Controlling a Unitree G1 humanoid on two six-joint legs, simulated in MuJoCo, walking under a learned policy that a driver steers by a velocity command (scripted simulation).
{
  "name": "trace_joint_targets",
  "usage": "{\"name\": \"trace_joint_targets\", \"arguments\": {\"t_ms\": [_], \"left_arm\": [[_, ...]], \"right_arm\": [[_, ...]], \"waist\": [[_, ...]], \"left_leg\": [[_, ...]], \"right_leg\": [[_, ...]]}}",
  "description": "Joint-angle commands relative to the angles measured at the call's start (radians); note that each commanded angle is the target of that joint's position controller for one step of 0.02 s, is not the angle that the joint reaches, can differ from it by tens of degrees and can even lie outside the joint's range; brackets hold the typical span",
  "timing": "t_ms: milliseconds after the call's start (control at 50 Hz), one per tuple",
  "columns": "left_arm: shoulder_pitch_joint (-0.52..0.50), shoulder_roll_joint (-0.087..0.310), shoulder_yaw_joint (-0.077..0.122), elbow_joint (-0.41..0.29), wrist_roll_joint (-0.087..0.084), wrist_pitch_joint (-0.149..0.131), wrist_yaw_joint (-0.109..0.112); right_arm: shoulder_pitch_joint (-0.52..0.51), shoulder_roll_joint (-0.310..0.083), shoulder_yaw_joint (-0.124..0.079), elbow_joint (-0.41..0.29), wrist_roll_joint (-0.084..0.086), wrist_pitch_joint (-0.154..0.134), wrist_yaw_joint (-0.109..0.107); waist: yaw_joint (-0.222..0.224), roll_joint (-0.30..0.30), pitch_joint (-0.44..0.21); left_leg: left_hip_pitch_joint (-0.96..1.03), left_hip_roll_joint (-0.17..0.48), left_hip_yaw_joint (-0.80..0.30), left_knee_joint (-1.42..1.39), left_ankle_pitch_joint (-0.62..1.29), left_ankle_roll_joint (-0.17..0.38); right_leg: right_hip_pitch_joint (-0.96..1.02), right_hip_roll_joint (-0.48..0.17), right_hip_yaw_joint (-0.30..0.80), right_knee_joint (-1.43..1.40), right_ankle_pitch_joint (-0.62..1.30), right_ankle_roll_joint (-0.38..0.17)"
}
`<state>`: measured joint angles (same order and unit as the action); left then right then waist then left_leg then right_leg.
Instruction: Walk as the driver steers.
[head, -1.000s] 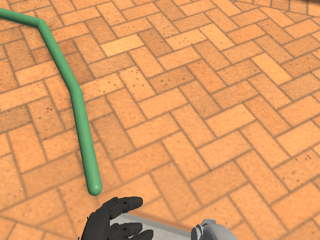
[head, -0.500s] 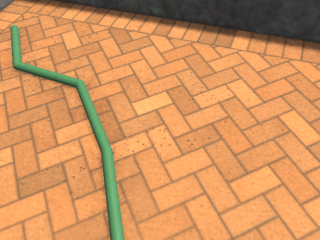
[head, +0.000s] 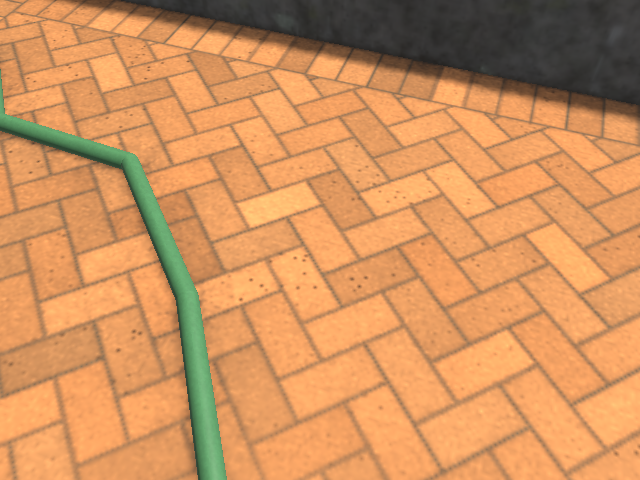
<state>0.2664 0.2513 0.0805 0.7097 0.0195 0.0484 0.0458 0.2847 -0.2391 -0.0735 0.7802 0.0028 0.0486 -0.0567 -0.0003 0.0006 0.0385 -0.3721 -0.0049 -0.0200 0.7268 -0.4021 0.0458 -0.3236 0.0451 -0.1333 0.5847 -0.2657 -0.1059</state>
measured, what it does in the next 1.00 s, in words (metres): walks ahead: right foot, then left foot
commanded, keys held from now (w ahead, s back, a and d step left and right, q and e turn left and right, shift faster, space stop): w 1.00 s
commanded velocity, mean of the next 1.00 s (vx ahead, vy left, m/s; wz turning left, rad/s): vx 0.37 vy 0.00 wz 0.00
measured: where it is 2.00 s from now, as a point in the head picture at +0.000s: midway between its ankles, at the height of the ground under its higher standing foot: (360, 340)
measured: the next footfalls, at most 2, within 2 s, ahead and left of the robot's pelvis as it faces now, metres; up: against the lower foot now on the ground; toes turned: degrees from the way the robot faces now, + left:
right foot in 0.40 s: +0.05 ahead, -0.12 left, +0.00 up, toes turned -1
left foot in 0.88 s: +0.38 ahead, +0.12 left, +0.00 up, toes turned +4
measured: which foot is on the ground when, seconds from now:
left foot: down 0.00-0.40, up 0.42-0.86, down 0.88-1.00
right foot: down 0.00-0.06, up 0.08-0.38, down 0.40-0.90, up 0.92-1.00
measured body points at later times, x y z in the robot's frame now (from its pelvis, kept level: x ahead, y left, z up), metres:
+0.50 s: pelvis +0.03 -0.03 +0.02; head +0.02 -0.05 +0.47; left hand +0.11 +0.23 -0.09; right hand +0.12 -0.30 -0.10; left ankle +0.05 +0.10 -0.68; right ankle +0.01 -0.12 -0.72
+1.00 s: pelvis +0.27 +0.02 +0.01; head +0.30 +0.04 +0.45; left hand +0.31 +0.28 -0.13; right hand +0.44 -0.23 -0.09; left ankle +0.34 +0.11 -0.72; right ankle +0.13 -0.11 -0.62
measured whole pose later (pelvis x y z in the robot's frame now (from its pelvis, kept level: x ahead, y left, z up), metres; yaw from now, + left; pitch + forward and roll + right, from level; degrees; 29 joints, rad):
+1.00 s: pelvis +0.27 +0.02 +0.01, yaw +0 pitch +2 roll +0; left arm 0.36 0.24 0.06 0.81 0.01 -0.08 -0.02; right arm 0.14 -0.24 -0.05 0.75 -0.05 -0.06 0.00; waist 0.04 -0.03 0.03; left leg -0.39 -0.02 0.09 0.52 -0.16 0.06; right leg -0.34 -0.01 0.03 1.20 -0.33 -0.07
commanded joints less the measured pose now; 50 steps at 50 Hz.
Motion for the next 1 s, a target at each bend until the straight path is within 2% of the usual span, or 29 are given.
{"name": "trace_joint_targets", "arguments": {"t_ms": [20, 40, 60, 80, 120, 160, 280, 320, 360, 380, 400, 420, 440, 460, 520, 600, 680, 700, 740, 780, 840, 860, 880, 900, 920, 940, 960, 980, 1000], "left_arm": [[-0.104, 0.009, -0.034, -0.083, 0.005, -0.015, -0.009], [-0.034, 0.019, -0.028, -0.073, -0.018, -0.009, -0.017], [-0.018, 0.055, -0.018, -0.076, -0.043, -0.009, -0.021], [-0.018, 0.068, -0.014, -0.079, -0.035, -0.015, -0.028], [-0.011, 0.087, -0.003, -0.064, -0.02, -0.03, -0.039], [-0.011, 0.064, -0.006, -0.05, -0.002, -0.048, -0.048], [-0.099, 0.033, -0.018, -0.076, -0.01, -0.058, -0.052], [-0.061, 0.03, -0.015, -0.06, -0.013, -0.058, -0.054], [0.059, 0.013, -0.014, -0.009, -0.007, -0.058, -0.053], [0.141, 0.034, -0.007, 0.009, -0.004, -0.064, -0.05], [0.219, 0.09, 0.001, 0.007, -0.001, -0.078, -0.041], [0.172, 0.215, 0.032, -0.006, -0.002, -0.086, -0.041], [0.179, 0.198, 0.039, -0.003, -0.02, -0.084, -0.04], [0.125, 0.153, 0.024, -0.014, -0.027, -0.09, -0.046], [0.102, 0.112, 0.016, -0.015, -0.022, -0.12, -0.052], [0.179, 0.117, 0.022, 0.028, -0.002, -0.15, -0.063], [0.236, 0.106, 0.031, 0.058, -0.001, -0.172, -0.068], [0.234, 0.097, 0.027, 0.069, -0.005, -0.168, -0.07], [0.23, 0.102, 0.032, 0.078, -0.001, -0.168, -0.068], [0.223, 0.115, 0.036, 0.083, -0.003, -0.164, -0.065], [0.206, 0.142, 0.039, 0.095, -0.006, -0.147, -0.056], [0.177, 0.164, 0.037, 0.089, -0.003, -0.143, -0.056], [0.175, 0.126, 0.023, 0.072, -0.005, -0.141, -0.054], [0.269, -0.005, -0.017, 0.027, -0.023, -0.14, -0.059], [0.284, 0.014, -0.009, 0.042, -0.008, -0.136, -0.056], [0.182, 0.074, 0.006, 0.041, -0.007, -0.137, -0.057], [0.118, 0.094, 0.005, 0.027, -0.012, -0.152, -0.066], [0.088, 0.099, 0.0, 0.021, -0.011, -0.158, -0.07], [0.093, 0.086, -0.005, 0.02, 0.004, -0.147, -0.074]], "right_arm": [[0.136, -0.012, 0.009, -0.035, -0.016, -0.009, 0.012], [0.115, -0.093, -0.005, -0.042, -0.028, -0.022, 0.013], [0.121, -0.157, -0.024, -0.055, -0.01, -0.031, 0.013], [0.104, -0.164, -0.027, -0.062, -0.013, -0.042, 0.022], [0.075, -0.139, -0.021, -0.065, -0.024, -0.056, 0.026], [0.087, -0.123, -0.02, -0.063, -0.014, -0.079, 0.025], [0.173, -0.138, -0.038, -0.033, -0.005, -0.099, 0.034], [0.128, -0.146, -0.043, -0.043, -0.004, -0.095, 0.042], [0.05, -0.138, -0.04, -0.066, 0.012, -0.083, 0.047], [0.002, -0.109, -0.033, -0.091, 0.014, -0.086, 0.049], [-0.043, -0.049, -0.009, -0.124, 0.013, -0.091, 0.053], [-0.076, -0.023, 0.004, -0.16, 0.007, -0.091, 0.055], [-0.085, -0.096, -0.015, -0.158, -0.028, -0.088, 0.064], [-0.071, -0.112, -0.022, -0.147, -0.028, -0.091, 0.078], [-0.022, -0.113, -0.029, -0.104, -0.029, -0.097, 0.107], [-0.137, -0.097, -0.022, -0.143, -0.039, -0.109, 0.092], [-0.271, -0.102, -0.014, -0.181, -0.044, -0.092, 0.112], [-0.314, -0.075, -0.002, -0.193, -0.038, -0.091, 0.12], [-0.368, -0.062, 0.005, -0.211, -0.036, -0.088, 0.133], [-0.384, -0.064, 0.009, -0.218, -0.035, -0.091, 0.129], [-0.244, -0.098, -0.014, -0.178, -0.038, -0.094, 0.097], [-0.069, -0.131, -0.026, -0.11, -0.059, -0.107, 0.073], [0.105, -0.189, -0.046, -0.068, -0.083, -0.121, 0.058], [0.195, -0.306, -0.064, -0.074, -0.103, -0.132, 0.047], [0.148, -0.301, -0.054, -0.059, -0.079, -0.131, 0.051], [0.019, -0.244, -0.042, -0.058, -0.068, -0.118, 0.047], [-0.039, -0.166, -0.02, -0.06, -0.056, -0.115, 0.049], [-0.075, -0.126, -0.008, -0.065, -0.04, -0.12, 0.046], [-0.075, -0.115, -0.002, -0.047, -0.029, -0.123, 0.041]], "waist": [[-0.085, -0.068, -0.042], [-0.036, 0.061, 0.013], [-0.031, 0.194, 0.043], [-0.02, 0.266, 0.057], [0.01, 0.142, 0.04], [0.006, 0.073, -0.003], [-0.05, 0.173, -0.027], [-0.025, 0.18, -0.029], [0.047, 0.131, -0.027], [0.09, 0.081, -0.039], [0.132, -0.098, -0.052], [0.098, -0.239, 0.01], [0.074, -0.169, 0.065], [0.033, -0.128, 0.094], [-0.001, -0.094, 0.065], [0.022, -0.026, 0.047], [0.058, -0.057, 0.055], [0.067, -0.071, 0.059], [0.07, -0.071, 0.071], [0.078, -0.093, 0.058], [0.023, -0.126, -0.015], [-0.055, -0.111, -0.092], [-0.125, -0.061, -0.213], [-0.112, 0.213, -0.375], [-0.078, 0.206, -0.462], [-0.047, 0.146, -0.271], [-0.046, 0.087, -0.175], [-0.025, 0.076, -0.12], [0.001, 0.104, -0.092]], "left_leg": [[0.228, 0.031, -0.003, -0.268, -0.028, 0.01], [0.2, 0.098, -0.148, -0.447, -0.134, 0.044], [0.068, 0.21, -0.376, -0.584, -0.442, 0.119], [0.003, 0.294, -0.493, -0.663, -0.457, 0.176], [0.077, 0.281, -0.438, -0.668, -0.283, 0.174], [0.203, 0.234, -0.344, -0.636, -0.137, 0.156], [0.251, 0.228, -0.297, -0.608, -0.13, 0.181], [0.154, 0.207, -0.262, -0.558, -0.151, 0.173], [-0.099, 0.142, -0.191, -0.454, -0.216, 0.129], [-0.281, 0.103, -0.153, -0.361, -0.227, 0.089], [-0.37, 0.038, -0.069, -0.122, -0.169, 0.046], [-0.468, -0.034, 0.009, 0.047, -0.016, -0.002], [-0.48, 0.032, -0.036, 0.167, 0.033, -0.026], [-0.461, 0.052, -0.053, 0.222, 0.084, -0.041], [-0.402, 0.078, -0.017, 0.311, 0.169, -0.046], [-0.497, 0.097, -0.032, 0.328, 0.267, -0.025], [-0.542, 0.107, 0.001, 0.229, 0.295, -0.015], [-0.513, 0.106, 0.018, 0.168, 0.29, -0.014], [-0.419, 0.093, 0.054, 0.041, 0.296, -0.001], [-0.305, 0.07, 0.085, -0.077, 0.282, 0.012], [-0.057, -0.025, 0.132, -0.213, 0.246, 0.041], [0.158, -0.049, 0.145, -0.236, 0.364, 0.07], [0.415, 0.053, 0.038, -0.23, 0.265, 0.105], [0.719, 0.405, -0.422, -0.282, 0.058, 0.211], [0.635, 0.451, -0.726, -0.444, -0.005, 0.228], [0.505, 0.367, -0.519, -0.444, 0.038, 0.184], [0.389, 0.316, -0.359, -0.447, 0.126, 0.17], [0.315, 0.269, -0.261, -0.496, 0.188, 0.152], [0.265, 0.235, -0.201, -0.526, 0.232, 0.149]], "right_leg": [[-0.143, -0.233, 0.278, -0.338, -0.421, -0.07], [-0.169, -0.132, 0.197, -0.239, -0.451, -0.002], [-0.134, -0.014, 0.097, -0.03, -0.352, 0.046], [-0.067, 0.013, 0.083, 0.159, -0.193, 0.048], [-0.149, -0.017, 0.136, 0.316, -0.171, 0.056], [-0.192, -0.03, 0.128, 0.311, -0.136, 0.061], [-0.148, -0.026, 0.087, 0.094, -0.156, 0.063], [-0.017, -0.017, 0.063, -0.04, -0.154, 0.047], [0.289, 0.022, 0.023, -0.2, -0.059, 0.023], [0.47, -0.023, 0.088, -0.217, -0.07, 0.009], [0.514, -0.22, 0.336, -0.375, -0.298, -0.009], [0.43, -0.382, 0.608, -0.505, -0.51, -0.065], [0.314, -0.413, 0.671, -0.527, -0.616, -0.127], [0.249, -0.373, 0.63, -0.529, -0.577, -0.134], [0.205, -0.274, 0.455, -0.551, -0.363, -0.119], [0.309, -0.265, 0.389, -0.52, -0.1, -0.142], [0.394, -0.263, 0.33, -0.517, 0.082, -0.132], [0.387, -0.263, 0.29, -0.517, 0.157, -0.125], [0.355, -0.25, 0.241, -0.509, 0.274, -0.1], [0.352, -0.241, 0.211, -0.491, 0.358, -0.08], [0.383, -0.246, 0.178, -0.305, 0.782, -0.031], [0.328, -0.211, 0.126, -0.095, 0.853, -0.004], [0.157, -0.168, 0.092, 0.156, 0.638, 0.01], [-0.171, -0.048, 0.054, 0.56, 0.025, 0.046], [-0.231, 0.023, 0.171, 0.773, -0.243, 0.039], [-0.307, -0.038, 0.211, 0.829, -0.146, 0.026], [-0.316, -0.069, 0.206, 0.792, -0.071, 0.025], [-0.306, -0.109, 0.206, 0.691, 0.001, 0.02], [-0.277, -0.123, 0.189, 0.646, 0.012, 0.03]]}}
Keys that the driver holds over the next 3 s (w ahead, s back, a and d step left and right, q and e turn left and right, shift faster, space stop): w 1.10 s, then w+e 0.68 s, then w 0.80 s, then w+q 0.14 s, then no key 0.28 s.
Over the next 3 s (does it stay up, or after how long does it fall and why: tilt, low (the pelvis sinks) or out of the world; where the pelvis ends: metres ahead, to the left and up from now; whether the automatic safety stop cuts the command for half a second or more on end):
stays up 1.34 -0.30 0.00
